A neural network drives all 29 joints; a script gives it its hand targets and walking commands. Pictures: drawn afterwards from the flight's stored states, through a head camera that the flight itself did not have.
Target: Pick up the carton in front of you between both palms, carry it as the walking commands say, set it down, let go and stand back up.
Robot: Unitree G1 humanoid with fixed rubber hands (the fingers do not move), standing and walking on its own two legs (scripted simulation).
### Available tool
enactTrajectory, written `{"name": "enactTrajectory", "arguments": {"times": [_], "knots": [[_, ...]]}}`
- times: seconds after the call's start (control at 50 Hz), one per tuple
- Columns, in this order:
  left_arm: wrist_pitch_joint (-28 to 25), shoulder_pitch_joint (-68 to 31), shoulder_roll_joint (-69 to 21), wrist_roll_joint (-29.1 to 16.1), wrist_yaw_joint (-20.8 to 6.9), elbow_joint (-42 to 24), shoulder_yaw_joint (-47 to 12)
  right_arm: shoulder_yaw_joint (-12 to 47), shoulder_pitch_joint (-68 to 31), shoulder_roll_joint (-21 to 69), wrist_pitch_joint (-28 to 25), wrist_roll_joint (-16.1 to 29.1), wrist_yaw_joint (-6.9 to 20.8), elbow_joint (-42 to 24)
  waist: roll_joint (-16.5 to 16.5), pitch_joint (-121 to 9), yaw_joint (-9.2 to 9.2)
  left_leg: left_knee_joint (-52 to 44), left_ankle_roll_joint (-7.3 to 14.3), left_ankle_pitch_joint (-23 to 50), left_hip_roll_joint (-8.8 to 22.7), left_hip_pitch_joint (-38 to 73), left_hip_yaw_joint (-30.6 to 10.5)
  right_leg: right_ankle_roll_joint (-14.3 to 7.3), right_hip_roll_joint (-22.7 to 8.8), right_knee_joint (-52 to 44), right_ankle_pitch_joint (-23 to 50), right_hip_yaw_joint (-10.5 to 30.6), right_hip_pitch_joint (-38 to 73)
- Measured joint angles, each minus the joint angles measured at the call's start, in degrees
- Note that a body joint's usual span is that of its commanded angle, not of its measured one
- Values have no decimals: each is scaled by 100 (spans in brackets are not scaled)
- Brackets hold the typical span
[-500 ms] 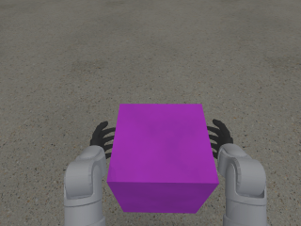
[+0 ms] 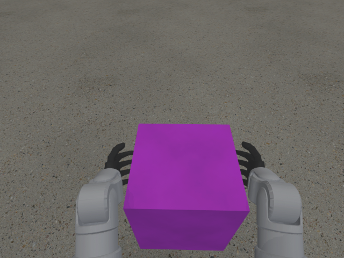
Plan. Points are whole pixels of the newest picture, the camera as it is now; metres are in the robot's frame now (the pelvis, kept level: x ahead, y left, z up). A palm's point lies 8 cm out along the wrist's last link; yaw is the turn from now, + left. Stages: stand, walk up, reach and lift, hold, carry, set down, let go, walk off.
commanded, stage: carry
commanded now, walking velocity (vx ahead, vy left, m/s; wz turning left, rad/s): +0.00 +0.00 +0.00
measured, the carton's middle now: (182, 189) +0.27 +0.00 +0.01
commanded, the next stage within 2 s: hold in 1.38 s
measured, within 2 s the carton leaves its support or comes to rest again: neither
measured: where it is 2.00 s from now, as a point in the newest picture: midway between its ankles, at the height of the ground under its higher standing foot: outside the picture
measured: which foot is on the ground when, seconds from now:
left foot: down 0.00-1.00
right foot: down 0.00-1.00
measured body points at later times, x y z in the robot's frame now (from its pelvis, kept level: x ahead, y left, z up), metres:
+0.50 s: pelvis -0.03 +0.00 +0.01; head -0.07 +0.00 +0.45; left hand +0.24 +0.15 +0.07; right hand +0.24 -0.16 +0.07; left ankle -0.04 +0.10 -0.73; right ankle -0.04 -0.11 -0.73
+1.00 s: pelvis -0.06 -0.01 +0.00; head -0.07 -0.01 +0.45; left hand +0.25 +0.14 +0.03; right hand +0.25 -0.16 +0.03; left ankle -0.04 +0.10 -0.73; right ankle -0.04 -0.11 -0.73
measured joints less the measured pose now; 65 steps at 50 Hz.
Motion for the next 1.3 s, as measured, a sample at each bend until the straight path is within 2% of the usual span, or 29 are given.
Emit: {"name": "enactTrajectory", "arguments": {"times": [0.22,0.38,0.62,0.88,0.98,1.12,1.3], "knots": [[19,44,6,2,-1,122,2,14,30,-4,32,-24,2,123,8,-70,17,-169,10,192,-4,82,2,-33,24,-174,190,-10,84],[-270,162,19,82,-67,511,-32,38,149,-19,-255,-121,83,507,12,-80,14,-277,17,348,-1,69,8,-64,43,-281,343,-11,68],[-1182,259,27,285,-198,1167,-47,62,227,-25,-1180,-315,214,1193,3,-8,7,-315,22,512,12,-60,14,-113,59,-312,498,-10,-68],[-2625,-228,-33,694,-374,2802,337,-332,-242,36,-2631,-728,376,2810,3,87,1,-301,22,614,33,-177,17,-155,76,-302,598,-8,-186],[-3016,-415,-69,748,-391,3072,503,-497,-426,73,-3021,-785,388,3074,3,167,6,-303,20,648,40,-222,16,-170,83,-302,627,-9,-232],[-2903,-290,-45,621,-346,2687,373,-369,-306,50,-2894,-645,341,2682,5,182,4,-290,7,633,48,-233,15,-175,87,-281,605,-8,-248],[-2734,-207,-31,618,-344,2656,317,-310,-221,34,-2728,-646,340,2653,4,140,2,-263,-11,589,64,-186,16,-182,99,-254,560,-4,-204]]}}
